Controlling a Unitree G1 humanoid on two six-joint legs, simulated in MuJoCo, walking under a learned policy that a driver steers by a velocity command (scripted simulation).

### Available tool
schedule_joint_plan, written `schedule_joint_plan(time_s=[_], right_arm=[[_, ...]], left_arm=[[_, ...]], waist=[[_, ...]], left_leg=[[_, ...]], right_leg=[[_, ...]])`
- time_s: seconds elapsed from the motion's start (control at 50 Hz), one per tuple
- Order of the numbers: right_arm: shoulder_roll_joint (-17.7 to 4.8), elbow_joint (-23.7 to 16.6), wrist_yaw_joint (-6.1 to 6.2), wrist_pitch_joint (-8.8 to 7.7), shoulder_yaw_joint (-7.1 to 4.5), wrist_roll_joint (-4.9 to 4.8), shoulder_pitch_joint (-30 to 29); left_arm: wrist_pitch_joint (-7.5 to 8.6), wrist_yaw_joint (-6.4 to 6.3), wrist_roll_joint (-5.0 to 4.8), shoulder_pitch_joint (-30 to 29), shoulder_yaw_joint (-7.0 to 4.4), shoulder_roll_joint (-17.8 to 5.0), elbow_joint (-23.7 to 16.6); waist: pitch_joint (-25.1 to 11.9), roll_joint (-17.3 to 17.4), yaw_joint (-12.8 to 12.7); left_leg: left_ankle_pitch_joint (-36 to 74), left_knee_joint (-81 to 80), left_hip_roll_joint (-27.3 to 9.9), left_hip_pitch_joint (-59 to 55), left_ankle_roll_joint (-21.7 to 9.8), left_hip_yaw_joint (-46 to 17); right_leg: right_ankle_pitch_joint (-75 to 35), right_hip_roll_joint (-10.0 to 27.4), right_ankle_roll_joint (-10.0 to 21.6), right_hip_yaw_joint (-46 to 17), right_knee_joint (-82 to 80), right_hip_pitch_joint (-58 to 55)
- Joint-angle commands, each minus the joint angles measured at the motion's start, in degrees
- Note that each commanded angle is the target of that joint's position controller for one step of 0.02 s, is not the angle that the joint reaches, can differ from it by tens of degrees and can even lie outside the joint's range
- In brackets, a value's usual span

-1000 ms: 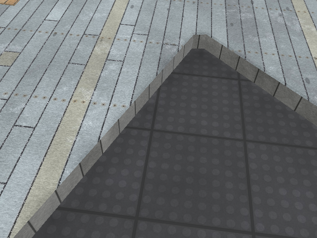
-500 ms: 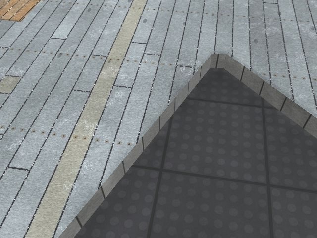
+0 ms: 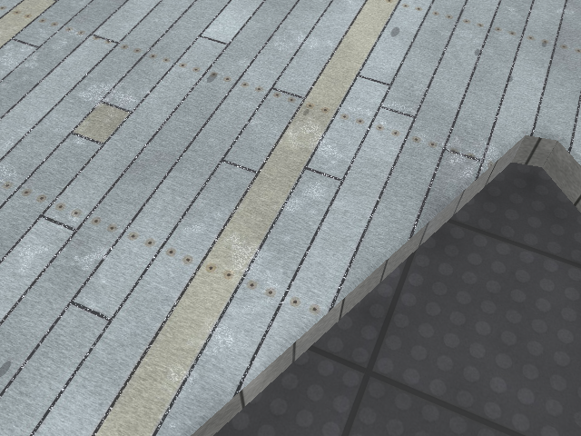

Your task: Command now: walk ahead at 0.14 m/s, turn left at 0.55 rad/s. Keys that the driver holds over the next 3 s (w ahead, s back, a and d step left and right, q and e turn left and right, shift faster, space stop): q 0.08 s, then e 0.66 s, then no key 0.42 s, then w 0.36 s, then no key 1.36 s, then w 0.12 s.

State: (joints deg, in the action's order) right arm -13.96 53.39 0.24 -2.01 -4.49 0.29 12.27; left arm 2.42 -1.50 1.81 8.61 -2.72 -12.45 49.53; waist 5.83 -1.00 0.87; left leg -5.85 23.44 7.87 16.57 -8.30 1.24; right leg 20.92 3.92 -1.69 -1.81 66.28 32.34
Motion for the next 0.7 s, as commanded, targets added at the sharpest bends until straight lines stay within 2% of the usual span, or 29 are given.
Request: schedule_joint_plan(time_s=[0.02,0.06,0.1,0.12,0.18,0.24,0.28,0.3,0.32,0.34,0.36,0.38,0.4,0.42,0.44,0.46,0.5,0.56,0.62,0.66,0.7], right_arm=[[-7.9,-2.7,0.02,-0.66,-1.64,0.09,3.9],[-8.0,-3.4,0.43,0.01,-1.63,0.13,4.5],[-8.5,-3.6,0.76,0.59,-1.68,0.12,5.7],[-8.0,-3.7,0.85,0.70,-1.50,0.28,5.9],[-5.9,-3.0,1.05,0.69,-0.47,1.07,6.7],[-4.0,-2.2,1.21,0.39,1.10,1.95,5.5],[-5.6,-1.8,1.52,0.48,1.18,2.00,4.6],[-7.1,-1.7,1.86,0.80,0.87,1.42,3.7],[-8.2,-1.5,2.22,1.11,0.54,0.89,3.8],[-8.0,-1.9,2.54,1.11,0.50,0.78,5.0],[-6.7,-2.7,2.72,1.15,0.48,0.91,8.2],[-5.2,-1.8,3.17,2.02,0.60,0.20,7.5],[-6.1,-2.8,3.34,2.62,0.40,0.42,4.0],[-5.9,-3.4,3.04,2.95,0.19,0.48,1.9],[-5.3,-3.5,2.64,3.28,0.21,0.48,0.9],[-5.1,-3.9,2.28,3.54,0.10,0.48,0.5],[-4.8,-4.3,2.02,3.53,0.16,0.61,0.1],[-4.0,-5.4,2.31,3.46,0.52,0.26,-1.9],[-4.3,-6.6,2.46,3.29,0.81,-0.17,-2.7],[-4.9,-6.9,2.51,2.94,0.84,-0.44,-1.6],[-5.1,-6.5,2.65,2.40,0.89,-0.62,1.7]], left_arm=[[-1.76,-0.42,0.28,8.8,-0.82,-3.7,-1.4],[-2.09,-0.29,0.34,5.5,-1.02,-4.8,-3.0],[-2.57,-0.08,-0.05,3.4,-0.94,-5.0,-4.1],[-2.77,-0.05,-0.21,2.8,-0.81,-4.9,-4.2],[-3.12,-0.13,-0.54,0.7,-0.42,-4.4,-4.5],[-3.19,-0.17,-1.19,1.6,0.04,-3.6,-3.0],[-3.09,-0.34,-1.49,2.1,-0.13,-4.4,-2.5],[-2.89,-0.40,-1.44,2.9,-0.28,-4.8,-2.3],[-2.40,-0.40,-1.31,3.7,-0.27,-5.1,-2.2],[-1.75,-0.51,-0.90,4.6,-0.76,-7.5,-2.0],[-1.26,-0.35,-0.34,5.8,-1.66,-12.0,-2.4],[-1.62,0.25,-1.47,5.6,-1.82,-12.0,-2.3],[-1.63,0.82,-1.19,8.4,-1.40,-10.2,-1.8],[-1.78,0.91,-1.06,8.7,-1.77,-10.8,-1.2],[-2.26,0.65,-0.92,7.2,-2.10,-11.1,-1.3],[-2.72,0.32,-1.14,5.8,-2.51,-11.5,-1.6],[-3.31,0.39,-1.28,4.3,-2.70,-10.6,-2.3],[-3.61,0.55,-1.09,6.6,-3.31,-11.2,-1.8],[-4.04,0.81,-0.76,6.6,-3.98,-12.4,-2.1],[-4.49,1.25,-0.67,4.7,-4.21,-12.8,-2.8],[-5.08,1.74,-0.79,2.0,-4.42,-13.1,-3.6]], waist=[[-9.5,2.7,-2.2],[-10.7,3.7,-1.2],[-11.8,4.5,-0.5],[-11.7,4.7,-0.1],[-10.0,5.5,0.9],[-9.1,5.7,0.8],[-7.4,6.4,0.5],[-6.4,6.0,-0.4],[-5.6,4.6,-1.4],[-6.8,1.6,-0.6],[-8.9,-6.0,2.1],[-8.6,-10.8,0.2],[-8.0,-10.0,-1.9],[-6.8,-8.1,-2.0],[-6.0,-5.7,-1.0],[-5.3,-5.3,-0.2],[-6.5,-5.6,0.0],[-8.4,-6.4,-1.7],[-9.6,-7.8,-2.5],[-10.1,-8.6,-2.0],[-9.9,-8.8,-0.3]], left_leg=[[47.7,-3.1,-16.4,-5.8,-8.1,-12.8],[42.5,-2.5,-14.9,-7.7,-5.9,-13.7],[38.5,-2.5,-15.2,-10.4,-4.6,-14.7],[36.1,-3.0,-15.5,-10.9,-4.0,-14.7],[31.7,-4.6,-16.7,-11.6,-3.9,-14.4],[29.4,-4.6,-17.1,-9.7,-3.5,-12.4],[27.5,-2.9,-17.8,-9.0,-3.1,-12.8],[25.9,-1.0,-17.9,-9.1,-2.5,-12.8],[22.9,1.0,-17.4,-8.3,-1.0,-12.6],[16.2,3.8,-15.3,-6.7,1.3,-11.8],[1.6,10.3,-9.7,-2.4,3.2,-7.5],[-16.6,14.7,-3.4,0.1,5.4,-1.9],[-27.4,22.2,-2.6,3.6,6.1,-2.5],[-28.8,29.0,-2.8,5.7,6.6,-3.5],[-26.8,32.7,-3.7,6.7,7.2,-4.1],[-24.2,33.7,-4.7,7.6,7.8,-4.5],[-21.6,31.7,-4.8,8.6,9.0,-3.8],[-21.5,26.4,-4.5,9.1,10.1,-3.1],[-20.6,20.7,-4.2,6.3,9.9,-3.4],[-19.7,16.0,-3.5,2.3,9.4,-3.4],[-16.6,7.7,-2.7,-3.8,8.5,-3.2]], right_leg=[[-2.6,-0.5,-1.2,0.7,-3.3,-1.3],[-5.1,-0.6,-1.6,0.7,-6.3,0.5],[-7.1,-0.5,-1.5,0.5,-8.6,1.7],[-7.7,-0.3,-1.3,0.6,-9.9,1.4],[-7.7,0.1,-0.2,0.6,-15.1,-1.4],[-5.3,-1.1,1.3,1.1,-24.1,-10.6],[-3.2,-2.9,2.5,2.0,-30.2,-15.0],[-4.5,-3.6,3.2,2.7,-35.2,-16.8],[-11.3,-3.3,3.9,1.7,-42.9,-19.9],[-22.2,0.4,5.0,-3.6,-44.6,-24.0],[-41.9,8.8,7.9,-13.4,-42.7,-28.7],[-52.4,15.5,16.1,-20.8,-44.1,-26.1],[-51.0,17.2,19.3,-25.3,-47.2,-26.1],[-45.4,15.3,19.5,-23.9,-48.4,-25.1],[-40.2,12.4,18.3,-21.1,-48.7,-23.6],[-34.9,10.1,16.8,-19.2,-49.2,-22.2],[-29.7,6.3,14.5,-16.9,-48.9,-23.2],[-26.4,5.6,14.7,-18.7,-48.4,-25.6],[-22.6,5.4,14.3,-21.6,-48.4,-24.6],[-20.6,4.7,13.2,-23.4,-48.5,-22.3],[-17.8,3.3,11.2,-24.6,-47.9,-19.0]])
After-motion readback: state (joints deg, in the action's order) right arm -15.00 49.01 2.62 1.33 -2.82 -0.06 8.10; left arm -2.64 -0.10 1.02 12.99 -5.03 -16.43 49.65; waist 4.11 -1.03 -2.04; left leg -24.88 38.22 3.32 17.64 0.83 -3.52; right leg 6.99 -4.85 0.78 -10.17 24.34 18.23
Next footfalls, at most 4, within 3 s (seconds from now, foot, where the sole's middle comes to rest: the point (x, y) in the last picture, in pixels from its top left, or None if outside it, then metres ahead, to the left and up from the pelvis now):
0.34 right None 0.14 -0.15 -0.77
0.74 left None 0.11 0.06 -0.77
1.12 right None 0.03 -0.13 -0.77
1.50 left None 0.24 0.06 -0.77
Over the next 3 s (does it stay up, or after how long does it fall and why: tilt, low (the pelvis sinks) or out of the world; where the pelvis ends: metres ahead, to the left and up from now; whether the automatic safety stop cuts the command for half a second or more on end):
stays up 0.27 -0.03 0.00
